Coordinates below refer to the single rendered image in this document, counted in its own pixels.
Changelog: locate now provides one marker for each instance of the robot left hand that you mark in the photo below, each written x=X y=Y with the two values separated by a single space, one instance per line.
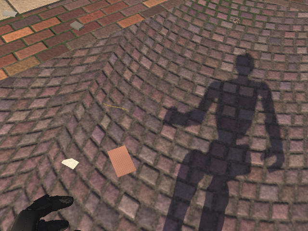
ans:
x=29 y=219

